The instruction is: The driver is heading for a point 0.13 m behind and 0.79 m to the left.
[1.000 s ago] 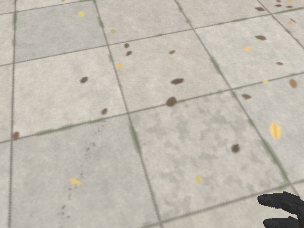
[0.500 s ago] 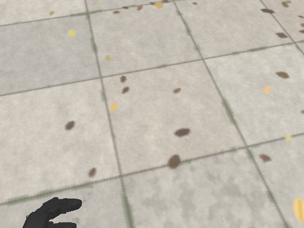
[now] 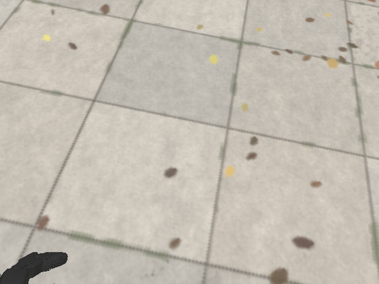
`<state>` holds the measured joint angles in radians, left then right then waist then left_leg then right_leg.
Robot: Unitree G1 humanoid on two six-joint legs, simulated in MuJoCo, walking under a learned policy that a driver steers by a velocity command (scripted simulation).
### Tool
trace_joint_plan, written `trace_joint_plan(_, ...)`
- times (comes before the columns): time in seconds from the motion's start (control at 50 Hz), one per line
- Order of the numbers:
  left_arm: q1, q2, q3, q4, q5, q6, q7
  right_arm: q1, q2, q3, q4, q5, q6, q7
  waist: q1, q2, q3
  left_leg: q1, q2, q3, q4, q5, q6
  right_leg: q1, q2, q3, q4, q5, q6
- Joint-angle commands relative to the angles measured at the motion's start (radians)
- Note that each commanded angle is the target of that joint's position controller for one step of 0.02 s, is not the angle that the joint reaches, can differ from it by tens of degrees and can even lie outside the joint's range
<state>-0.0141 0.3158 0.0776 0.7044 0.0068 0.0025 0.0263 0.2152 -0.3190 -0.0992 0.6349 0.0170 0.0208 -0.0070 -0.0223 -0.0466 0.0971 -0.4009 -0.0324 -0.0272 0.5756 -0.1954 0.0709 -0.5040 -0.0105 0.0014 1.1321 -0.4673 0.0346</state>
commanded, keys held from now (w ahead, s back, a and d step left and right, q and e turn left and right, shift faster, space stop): w+q+shift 1.00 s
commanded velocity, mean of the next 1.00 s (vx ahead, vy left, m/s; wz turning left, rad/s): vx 0.77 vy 0.00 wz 0.99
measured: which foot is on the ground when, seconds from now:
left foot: down 0.00-0.30, up 0.32-0.74, down 0.76-1.00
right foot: up 0.00-0.28, down 0.30-0.76, up 0.78-1.00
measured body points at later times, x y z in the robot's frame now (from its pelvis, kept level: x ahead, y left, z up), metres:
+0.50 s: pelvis +0.18 +0.00 +0.01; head +0.20 -0.01 +0.46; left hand +0.07 +0.28 -0.09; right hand +0.49 -0.14 -0.07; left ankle +0.15 +0.13 -0.63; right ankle +0.15 -0.14 -0.73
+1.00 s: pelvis +0.48 +0.29 +0.00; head +0.51 +0.30 +0.44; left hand +0.39 +0.58 -0.08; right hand +0.73 +0.13 -0.13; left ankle +0.40 +0.23 -0.73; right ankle +0.70 +0.27 -0.67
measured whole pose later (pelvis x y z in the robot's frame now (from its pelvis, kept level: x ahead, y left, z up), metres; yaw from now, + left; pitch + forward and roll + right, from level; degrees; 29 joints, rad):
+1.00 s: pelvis +0.48 +0.29 +0.00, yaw +56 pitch +1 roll +2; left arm 0.13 0.27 0.00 0.60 0.06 -0.04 -0.02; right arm 0.42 -0.34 -0.06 0.80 -0.02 -0.04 0.00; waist -0.02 0.00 0.04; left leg -0.07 -0.24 -0.11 0.41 -0.33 0.18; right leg -0.72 -0.18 0.07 1.01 -0.30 0.08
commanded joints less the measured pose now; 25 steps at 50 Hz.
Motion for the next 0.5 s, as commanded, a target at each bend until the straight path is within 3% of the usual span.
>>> trace_joint_plan(0.02,0.01,0.096,0.031,-0.065,0.004,-0.026,-0.003,-0.042,-0.153,-0.043,-0.101,0.014,-0.015,-0.027,0.044,0.128,-0.275,0.314,0.204,-0.392,-0.239,0.115,0.169,-0.136,-0.004,0.099,-0.043,0.106,-0.002)
trace_joint_plan(0.06,-0.005,0.073,0.026,-0.061,-0.015,-0.037,-0.026,-0.012,-0.161,-0.045,-0.108,0.02,-0.019,-0.029,0.017,0.127,-0.261,0.298,0.176,-0.44,-0.312,-0.282,0.173,-0.108,0.023,0.086,-0.208,0.157,0.005)
trace_joint_plan(0.08,-0.03,0.067,0.025,-0.069,-0.021,-0.044,-0.032,-0.001,-0.173,-0.047,-0.107,0.019,-0.022,-0.03,0.006,0.145,-0.233,0.281,0.178,-0.473,-0.336,-0.357,0.18,-0.096,0.036,0.088,-0.279,0.147,0.011)
trace_joint_plan(0.14,-0.059,0.056,0.025,-0.079,-0.028,-0.073,-0.046,0.023,-0.18,-0.048,-0.097,0.015,-0.029,-0.033,-0.011,0.175,-0.182,0.243,0.163,-0.5,-0.33,-0.387,0.18,-0.04,0.058,0.098,-0.431,0.141,0.015)
trace_joint_plan(0.2,-0.057,0.049,0.026,-0.088,-0.034,-0.098,-0.051,0.017,-0.162,-0.039,-0.103,0.019,-0.03,-0.027,-0.014,0.198,-0.145,0.172,0.136,-0.518,-0.295,-0.38,0.173,0.043,0.069,0.095,-0.521,0.141,0.014)
trace_joint_plan(0.22,0.029,0.047,0.005,-0.051,0.038,-0.041,-0.05,0.018,-0.207,-0.048,-0.084,-0.079,-0.014,0.028,-0.025,0.289,-0.163,0.144,0.072,-0.477,-0.293,-0.41,0.151,0.096,0.068,0.022,-0.487,0.116,0.018)
trace_joint_plan(0.24,0.046,0.053,0.009,-0.062,0.03,-0.023,-0.043,-0.015,-0.175,-0.042,-0.1,-0.073,-0.008,0.054,-0.003,0.254,-0.129,0.058,0.05,-0.479,-0.279,-0.395,0.14,0.167,0.072,0.02,-0.526,0.12,0.018)
trace_joint_plan(0.26,0.092,0.058,0.008,-0.059,0.014,-0.02,-0.036,-0.059,-0.161,-0.035,-0.112,-0.055,-0.007,0.068,0.038,0.208,-0.115,-0.047,0.037,-0.488,-0.249,-0.398,0.123,0.288,0.072,0.016,-0.592,0.152,0.014)
trace_joint_plan(0.28,0.197,0.074,0.015,-0.037,0.007,-0.025,-0.026,-0.116,-0.145,-0.028,-0.127,-0.045,-0.009,0.068,0.111,0.146,-0.106,-0.192,0.005,-0.465,-0.164,-0.431,0.09,0.465,0.055,0.024,-0.681,0.193,0.002)
trace_joint_plan(0.3,0.345,0.152,0.035,-0.007,0.015,-0.036,-0.013,-0.168,-0.085,-0.011,-0.157,-0.04,-0.019,0.058,0.185,0.006,-0.122,-0.382,-0.073,-0.358,0.032,-0.474,0.032,0.663,-0.084,0.144,-0.769,0.068,-0.024)
trace_joint_plan(0.32,0.401,0.256,0.047,-0.015,0.049,-0.047,-0.005,-0.163,0.021,0.022,-0.191,-0.03,-0.033,0.042,0.18,-0.219,-0.16,-0.498,-0.167,-0.183,0.369,-0.439,-0.001,0.72,-0.374,0.506,-0.911,-0.271,-0.073)
trace_joint_plan(0.34,0.292,0.283,0.058,-0.039,0.063,-0.05,-0.006,-0.154,-0.028,0.025,-0.206,-0.045,-0.038,0.038,0.105,-0.141,-0.102,-0.605,-0.076,-0.16,0.506,-0.266,-0.004,0.604,-0.462,0.76,-1.006,-0.448,-0.145)
trace_joint_plan(0.36,0.236,0.205,0.043,-0.053,0.049,-0.051,-0.012,-0.173,-0.083,0.013,-0.194,-0.06,-0.036,0.042,0.076,-0.057,-0.061,-0.598,-0.008,-0.148,0.571,-0.173,-0.008,0.545,-0.441,0.683,-0.972,-0.409,-0.158)
trace_joint_plan(0.38,0.235,0.151,0.026,-0.048,0.032,-0.053,-0.018,-0.166,-0.109,0.006,-0.175,-0.07,-0.034,0.059,0.065,-0.027,-0.059,-0.571,0.003,-0.138,0.59,-0.122,-0.018,0.524,-0.364,0.519,-0.944,-0.304,-0.129)
trace_joint_plan(0.42,0.282,0.122,0.012,-0.029,0.021,-0.063,-0.015,-0.124,-0.108,0.004,-0.141,-0.071,-0.022,0.093,0.063,-0.076,-0.08,-0.513,0.023,-0.093,0.657,-0.044,-0.039,0.507,-0.262,0.281,-0.949,-0.109,-0.092)
trace_joint_plan(0.5,0.428,0.095,0.006,0.035,0.027,-0.088,-0.03,-0.198,-0.067,0.029,-0.149,-0.066,-0.01,0.106,0.098,-0.054,-0.021,-0.576,0.054,-0.061,0.714,0.056,-0.033,0.528,-0.242,0.081,-0.968,0.095,-0.087)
